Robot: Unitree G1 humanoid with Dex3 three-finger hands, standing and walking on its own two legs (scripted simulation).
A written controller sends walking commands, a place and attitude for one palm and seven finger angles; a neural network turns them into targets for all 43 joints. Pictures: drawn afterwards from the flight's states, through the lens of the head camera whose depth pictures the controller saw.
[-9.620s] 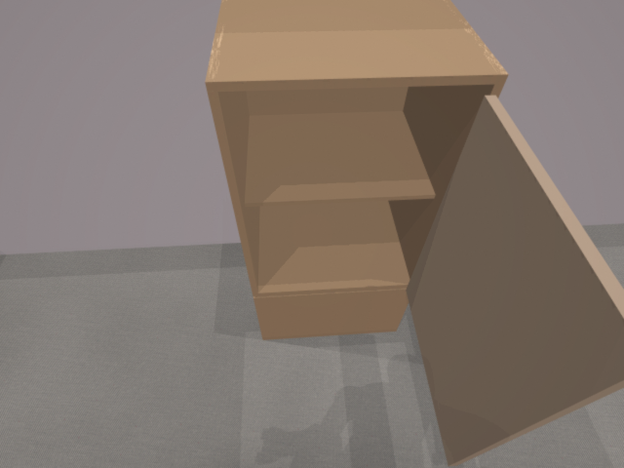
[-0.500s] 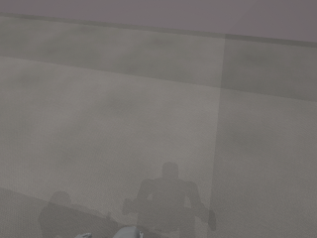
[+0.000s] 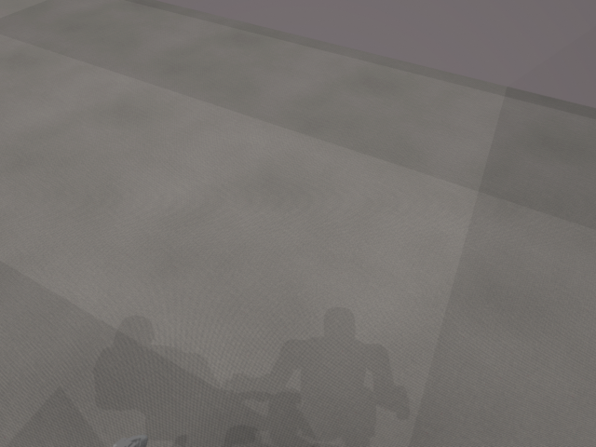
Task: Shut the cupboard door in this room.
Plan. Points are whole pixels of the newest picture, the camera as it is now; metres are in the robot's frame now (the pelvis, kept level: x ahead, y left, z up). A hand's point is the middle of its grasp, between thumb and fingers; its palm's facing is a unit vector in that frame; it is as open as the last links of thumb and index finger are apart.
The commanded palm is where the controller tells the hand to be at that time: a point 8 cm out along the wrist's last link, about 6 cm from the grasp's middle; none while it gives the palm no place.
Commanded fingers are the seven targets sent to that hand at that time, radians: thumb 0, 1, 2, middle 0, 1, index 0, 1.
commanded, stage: turn or walk to find it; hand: left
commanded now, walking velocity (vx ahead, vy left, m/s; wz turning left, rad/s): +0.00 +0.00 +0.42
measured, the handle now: out of the picture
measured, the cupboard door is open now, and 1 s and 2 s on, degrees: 89 89 89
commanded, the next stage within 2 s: none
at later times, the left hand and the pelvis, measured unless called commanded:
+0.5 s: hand out of the picture -0.02 +0.23 -0.19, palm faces +0.28 -0.93 -0.25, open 7.4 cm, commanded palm none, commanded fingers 0.00 0.90 0.90 -0.20 -0.30 -0.20 -0.30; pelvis -0.01 +0.01 -0.01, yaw +14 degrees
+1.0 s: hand out of the picture -0.02 +0.19 -0.16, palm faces +0.46 -0.85 -0.25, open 7.4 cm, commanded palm none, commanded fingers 0.00 0.90 0.90 -0.20 -0.30 -0.20 -0.30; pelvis +0.00 -0.02 +0.00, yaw +28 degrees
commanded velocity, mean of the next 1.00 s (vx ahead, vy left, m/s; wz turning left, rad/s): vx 0.00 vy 0.00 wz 0.42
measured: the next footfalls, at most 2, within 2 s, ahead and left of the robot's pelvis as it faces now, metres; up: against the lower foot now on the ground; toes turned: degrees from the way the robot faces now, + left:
right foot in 0.04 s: +0.05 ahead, -0.13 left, +0.00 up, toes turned -3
left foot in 0.42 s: +0.01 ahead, +0.13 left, +0.00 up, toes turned +18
